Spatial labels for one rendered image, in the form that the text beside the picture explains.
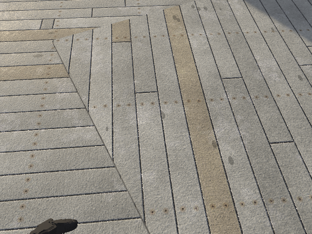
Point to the robot left hand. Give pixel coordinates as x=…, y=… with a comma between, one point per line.
x=58, y=226

